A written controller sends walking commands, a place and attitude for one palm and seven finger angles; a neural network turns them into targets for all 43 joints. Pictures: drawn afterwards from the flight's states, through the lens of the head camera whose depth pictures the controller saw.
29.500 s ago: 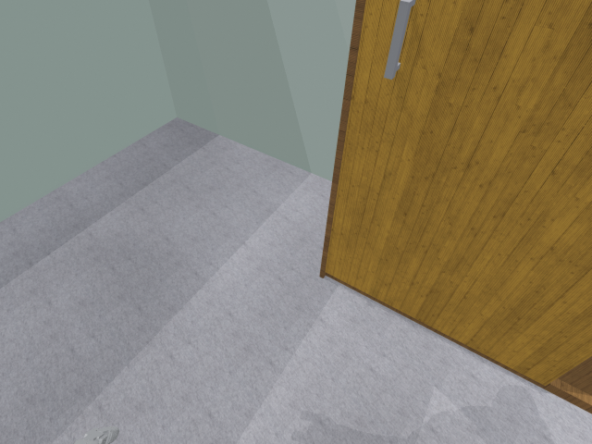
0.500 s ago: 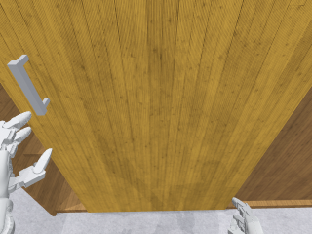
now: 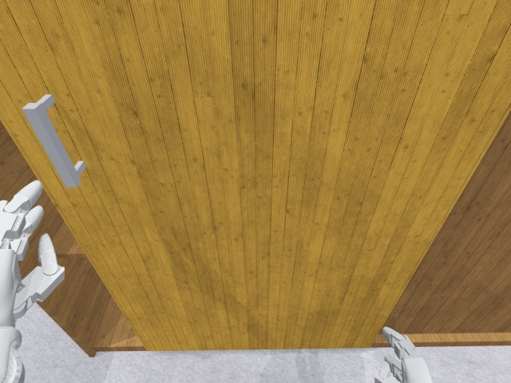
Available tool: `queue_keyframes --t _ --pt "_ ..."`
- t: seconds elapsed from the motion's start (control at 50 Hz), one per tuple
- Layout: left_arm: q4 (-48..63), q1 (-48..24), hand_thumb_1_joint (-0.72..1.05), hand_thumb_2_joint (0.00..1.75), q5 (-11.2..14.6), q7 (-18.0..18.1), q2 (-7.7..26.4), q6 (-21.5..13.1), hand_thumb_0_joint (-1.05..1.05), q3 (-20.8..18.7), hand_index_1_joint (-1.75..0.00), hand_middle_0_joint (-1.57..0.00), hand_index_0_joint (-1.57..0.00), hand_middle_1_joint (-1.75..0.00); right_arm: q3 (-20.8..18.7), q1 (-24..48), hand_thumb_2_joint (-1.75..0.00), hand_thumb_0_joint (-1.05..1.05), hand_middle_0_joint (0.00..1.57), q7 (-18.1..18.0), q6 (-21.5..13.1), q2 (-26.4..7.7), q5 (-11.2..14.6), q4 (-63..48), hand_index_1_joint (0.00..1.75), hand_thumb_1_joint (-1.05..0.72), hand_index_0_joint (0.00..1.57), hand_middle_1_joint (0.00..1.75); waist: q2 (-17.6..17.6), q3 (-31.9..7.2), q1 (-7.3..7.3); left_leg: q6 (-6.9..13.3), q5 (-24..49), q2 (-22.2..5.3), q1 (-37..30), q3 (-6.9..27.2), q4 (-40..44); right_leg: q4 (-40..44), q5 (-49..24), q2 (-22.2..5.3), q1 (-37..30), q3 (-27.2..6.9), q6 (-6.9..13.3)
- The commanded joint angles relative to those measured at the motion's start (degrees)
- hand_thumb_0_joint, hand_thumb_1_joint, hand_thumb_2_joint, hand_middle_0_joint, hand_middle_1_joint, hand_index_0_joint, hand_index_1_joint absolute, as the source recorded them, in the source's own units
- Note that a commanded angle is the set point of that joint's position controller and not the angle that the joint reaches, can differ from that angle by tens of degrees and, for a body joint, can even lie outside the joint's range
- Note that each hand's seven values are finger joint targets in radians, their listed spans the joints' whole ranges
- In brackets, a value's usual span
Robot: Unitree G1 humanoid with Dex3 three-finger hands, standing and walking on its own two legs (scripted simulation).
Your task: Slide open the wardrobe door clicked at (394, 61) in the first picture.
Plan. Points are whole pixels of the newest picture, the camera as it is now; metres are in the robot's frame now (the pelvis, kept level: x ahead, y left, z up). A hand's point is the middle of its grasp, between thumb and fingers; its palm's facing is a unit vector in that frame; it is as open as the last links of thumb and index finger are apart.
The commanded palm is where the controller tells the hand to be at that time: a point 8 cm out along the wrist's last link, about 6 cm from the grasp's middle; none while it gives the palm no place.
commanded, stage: step back with the hand held close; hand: left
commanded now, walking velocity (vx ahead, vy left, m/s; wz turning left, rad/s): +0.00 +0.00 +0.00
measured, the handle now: (60, 142) +0.38 +0.37 +0.21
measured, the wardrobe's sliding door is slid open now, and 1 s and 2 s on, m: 0.21 0.21 0.21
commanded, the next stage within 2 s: stop stepping back and stand still in 1.16 s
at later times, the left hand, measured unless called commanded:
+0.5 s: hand (14, 303) +0.14 +0.29 +0.16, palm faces +0.40 -0.78 -0.49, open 7.4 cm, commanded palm +0.09 +0.32 +0.18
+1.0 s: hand out of the picture +0.05 +0.30 +0.17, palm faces +0.52 -0.77 -0.37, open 7.4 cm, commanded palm -0.01 +0.34 +0.18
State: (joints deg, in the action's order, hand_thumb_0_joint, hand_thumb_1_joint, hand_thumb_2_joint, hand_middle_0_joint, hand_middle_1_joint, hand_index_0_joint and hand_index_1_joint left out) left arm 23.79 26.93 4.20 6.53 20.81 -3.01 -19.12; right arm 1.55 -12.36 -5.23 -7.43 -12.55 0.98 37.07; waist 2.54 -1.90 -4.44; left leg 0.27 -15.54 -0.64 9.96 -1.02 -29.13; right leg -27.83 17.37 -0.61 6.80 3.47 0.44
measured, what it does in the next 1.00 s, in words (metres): shifts its weight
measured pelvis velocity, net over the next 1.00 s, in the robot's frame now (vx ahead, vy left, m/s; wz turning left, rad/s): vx -0.13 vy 0.03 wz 0.07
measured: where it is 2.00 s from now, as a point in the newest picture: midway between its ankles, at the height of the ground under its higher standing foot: outside the picture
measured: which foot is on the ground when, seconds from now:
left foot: down 0.00-1.00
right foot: down 0.00-0.98, up 1.00-1.00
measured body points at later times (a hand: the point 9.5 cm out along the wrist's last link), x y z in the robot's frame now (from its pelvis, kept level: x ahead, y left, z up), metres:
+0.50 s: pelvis -0.05 +0.02 +0.00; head -0.05 +0.04 +0.45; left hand +0.11 +0.33 +0.19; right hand +0.13 -0.21 -0.07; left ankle +0.01 +0.12 -0.74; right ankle -0.02 -0.11 -0.74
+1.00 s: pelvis -0.13 +0.03 -0.01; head -0.14 +0.06 +0.43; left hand +0.02 +0.34 +0.19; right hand +0.07 -0.19 -0.07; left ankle +0.00 +0.12 -0.73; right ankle -0.03 -0.11 -0.73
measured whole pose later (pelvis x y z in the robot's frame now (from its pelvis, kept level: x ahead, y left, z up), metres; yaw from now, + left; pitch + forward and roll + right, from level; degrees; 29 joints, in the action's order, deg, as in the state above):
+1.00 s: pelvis -0.13 +0.03 -0.01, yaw +4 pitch -3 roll -3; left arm 29.9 24.8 0.6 8.0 23.1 -14.1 -23.6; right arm 1.3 -10.8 -4.5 -7.0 -12.6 0.2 33.9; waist -1.0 2.0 -1.9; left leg 2.8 -11.8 -0.3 26.8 0.3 -35.2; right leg -31.3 10.9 2.0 20.6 -0.1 -1.4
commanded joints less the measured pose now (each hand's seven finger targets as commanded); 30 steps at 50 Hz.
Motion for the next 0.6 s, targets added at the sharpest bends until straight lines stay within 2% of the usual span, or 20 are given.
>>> queue_keyframes --t 0.0,0.04,0.06,0.08,0.1,0.12,0.14,0.18,0.2,0.26,0.28,0.3,0.34,0.38,0.4,0.42,0.48,0.5,0.54,0.58 --pt "9.62 -5.68 0.90 0.90 0.25 1.04 9.76 -3.91 0.00 -6.13 -0.30 -0.20 -0.20 -0.30 -2.66 8.80 -0.90 0.00 0.20 -0.58 -3.09 -6.11 -0.07 -9.43 0.30 -0.90 0.20 0.30 0.92 0.79 0.47 1.68 6.60 -1.13 -1.56 1.51 5.00 6.41 -8.80 -1.50 4.85 -1.44 0.85" --pt "11.96 -9.02 0.90 0.90 0.30 1.19 11.84 -4.51 0.00 -7.45 -0.30 -0.20 -0.20 -0.30 -2.62 9.31 -0.90 0.00 0.20 -0.60 -3.39 -6.10 -0.03 -9.53 0.30 -0.90 0.20 0.30 2.29 -0.21 0.36 1.68 5.35 -0.89 -2.09 1.43 5.11 6.93 -7.35 -1.51 4.88 -1.77 0.80" --pt "15.00 -15.91 0.90 0.90 -0.12 1.72 17.35 -7.10 0.00 -14.02 -0.30 -0.20 -0.20 -0.30 -1.98 7.53 -0.90 0.00 0.20 -0.24 -2.05 -6.00 0.02 -10.82 0.30 -0.90 0.20 0.30 -1.12 4.88 2.06 3.10 2.92 -1.89 2.99 2.43 2.08 11.02 -11.76 -4.70 8.51 -7.78 0.49" --pt "13.19 -16.27 0.90 0.90 -0.61 1.57 17.47 -8.20 0.00 -13.83 -0.30 -0.20 -0.20 -0.30 -1.90 7.24 -0.90 0.00 0.20 -0.23 -1.30 -5.29 -0.02 -9.57 0.30 -0.90 0.20 0.30 -3.10 4.15 2.49 2.82 2.62 -1.37 2.24 2.76 -0.03 11.78 -14.85 -7.11 8.90 -9.28 1.28" --pt "8.17 -8.89 0.90 0.90 -0.88 1.11 12.49 -7.62 0.00 -9.84 -0.30 -0.20 -0.20 -0.30 -1.85 7.38 -0.90 0.00 0.20 -0.03 -0.70 -4.90 -0.40 -8.62 0.30 -0.90 0.20 0.30 -5.75 3.63 3.21 2.67 5.12 -1.19 1.42 2.37 -1.60 11.12 -19.27 -8.00 9.61 -8.92 1.34" --pt "7.81 -5.83 0.90 0.90 -1.17 0.84 10.68 -7.40 0.00 -8.24 -0.30 -0.20 -0.20 -0.30 -2.01 6.96 -0.90 0.00 0.20 0.26 -0.06 -5.25 -0.55 -9.54 0.30 -0.90 0.20 0.30 -6.09 1.41 3.04 2.61 8.21 -1.44 1.42 2.01 -2.05 9.67 -23.36 -8.20 8.26 -7.92 0.88" --pt "7.87 -4.14 0.90 0.90 -1.29 0.67 9.79 -7.34 0.00 -7.53 -0.30 -0.20 -0.20 -0.30 -2.31 6.86 -0.90 0.00 0.20 0.44 0.43 -5.85 -0.38 -10.40 0.30 -0.90 0.20 0.30 -5.02 -0.69 3.01 2.54 11.35 -1.77 1.25 2.04 -1.59 8.21 -25.28 -8.01 6.76 -6.99 0.69" --pt "10.02 -0.77 0.90 0.90 -1.31 0.91 9.95 -7.79 0.00 -7.92 -0.30 -0.20 -0.20 -0.30 -2.45 7.74 -0.90 0.00 0.20 0.32 1.14 -6.32 -0.39 -11.35 0.30 -0.90 0.20 0.30 -0.33 -4.33 2.58 2.54 15.77 -2.66 0.14 2.40 1.05 6.43 -23.85 -6.91 5.00 -5.28 0.10" --pt "11.04 1.17 0.90 0.90 -1.29 1.08 10.38 -8.01 0.00 -8.36 -0.30 -0.20 -0.20 -0.30 -2.52 7.72 -0.90 0.00 0.20 0.37 1.69 -6.49 -0.28 -11.90 0.30 -0.90 0.20 0.30 1.37 -4.91 2.51 2.79 16.96 -3.04 0.25 2.71 1.95 5.95 -22.18 -5.90 5.05 -4.96 -0.23" --pt "15.11 2.69 0.90 0.90 -1.10 1.54 12.94 -8.71 0.00 -10.98 -0.30 -0.20 -0.20 -0.30 -2.69 8.38 -0.90 0.00 0.20 0.27 2.89 -6.38 -0.16 -13.26 0.30 -0.90 0.20 0.30 -0.80 -7.11 2.33 2.75 16.88 -3.34 2.04 3.21 3.20 5.60 -20.57 -4.48 3.28 -4.64 -0.50" --pt "16.71 2.41 0.90 0.90 -1.07 1.81 14.78 -8.89 0.00 -12.51 -0.30 -0.20 -0.20 -0.30 -2.73 8.69 -0.90 0.00 0.20 -0.02 2.97 -6.53 -0.14 -13.56 0.30 -0.90 0.20 0.30 -1.07 -7.84 2.23 2.63 17.06 -3.44 1.91 3.53 3.72 5.26 -20.45 -4.33 2.77 -4.37 -0.48" --pt "16.61 3.20 0.90 0.90 -0.96 1.96 14.69 -9.11 0.00 -12.89 -0.30 -0.20 -0.20 -0.30 -2.59 8.60 -0.90 0.00 0.20 -0.20 3.21 -6.16 -0.13 -13.78 0.30 -0.90 0.20 0.30 -1.82 -8.08 2.31 2.69 17.10 -3.55 3.00 3.83 4.24 4.83 -20.36 -3.82 1.93 -4.08 -0.57" --pt "16.98 3.22 0.90 0.90 -0.80 2.15 15.20 -9.47 0.00 -13.59 -0.30 -0.20 -0.20 -0.30 -2.79 8.50 -0.90 0.00 0.20 -0.40 3.28 -6.24 -0.03 -14.24 0.30 -0.90 0.20 0.30 -1.78 -7.66 2.29 2.79 14.55 -3.73 4.86 4.16 5.06 4.69 -18.92 -3.19 1.72 -4.28 -0.80" --pt "17.69 2.62 0.90 0.90 -0.90 2.29 15.84 -9.86 0.00 -13.98 -0.30 -0.20 -0.20 -0.30 -2.98 8.46 -0.90 0.00 0.20 -0.68 2.92 -6.89 -0.04 -14.39 0.30 -0.90 0.20 0.30 1.45 -7.05 2.52 3.04 11.59 -4.12 6.98 5.07 6.81 3.79 -17.30 -2.40 0.85 -4.03 -0.99" --pt "16.81 3.10 0.90 0.90 -0.98 2.26 14.59 -10.05 0.00 -13.33 -0.30 -0.20 -0.20 -0.30 -2.87 8.08 -0.90 0.00 0.20 -0.76 2.72 -6.77 -0.02 -14.29 0.30 -0.90 0.20 0.30 2.01 -6.98 2.47 3.33 9.43 -4.62 8.92 5.81 8.07 2.86 -16.12 -1.50 -0.55 -3.62 -1.20" --pt "16.28 2.97 0.90 0.90 -1.10 2.17 13.98 -10.22 0.00 -12.75 -0.30 -0.20 -0.20 -0.30 -2.97 8.09 -0.90 0.00 0.20 -0.78 2.44 -7.22 0.01 -14.52 0.30 -0.90 0.20 0.30 3.61 -5.53 2.54 3.77 4.24 -5.07 12.07 6.53 9.58 2.24 -14.00 -0.83 -1.42 -3.69 -1.39" --pt "14.81 2.83 0.90 0.90 -1.79 2.09 13.28 -10.76 0.00 -12.93 -0.30 -0.20 -0.20 -0.30 -3.33 7.75 -0.90 0.00 0.20 -0.88 1.31 -8.15 0.08 -14.62 0.30 -0.90 0.20 0.30 5.50 -3.55 2.49 5.11 -11.83 -6.15 21.59 8.93 13.68 -0.38 -10.53 0.49 -6.31 -3.90 -1.59" --pt "14.28 2.37 0.90 0.90 -2.05 1.99 12.21 -10.90 0.00 -12.09 -0.30 -0.20 -0.20 -0.30 -3.20 7.26 -0.90 0.00 0.20 -0.83 1.02 -8.02 0.26 -14.42 0.30 -0.90 0.20 0.30 5.08 -2.87 2.63 5.46 -15.83 -6.74 24.29 9.68 14.69 -1.52 -9.46 0.87 -7.34 -3.79 -1.69" --pt "14.37 0.83 0.90 0.90 -2.76 1.87 11.48 -11.41 0.00 -11.54 -0.30 -0.20 -0.20 -0.30 -3.49 6.87 -0.90 0.00 0.20 -0.75 0.21 -8.56 0.31 -14.45 0.30 -0.90 0.20 0.30 6.18 -1.59 2.68 6.18 -22.99 -7.74 29.34 11.14 15.89 -3.47 -6.90 1.71 -8.82 -3.87 -1.90" --pt "14.80 -0.49 0.90 0.90 -3.40 1.83 11.96 -11.90 0.00 -11.99 -0.30 -0.20 -0.20 -0.30 -3.68 6.81 -0.90 0.00 0.20 -0.82 -0.82 -8.95 0.10 -14.29 0.30 -0.90 0.20 0.30 7.35 -1.40 2.60 6.90 -26.42 -8.65 32.13 13.02 17.14 -5.79 -6.49 2.58 -10.08 -3.90 -2.03"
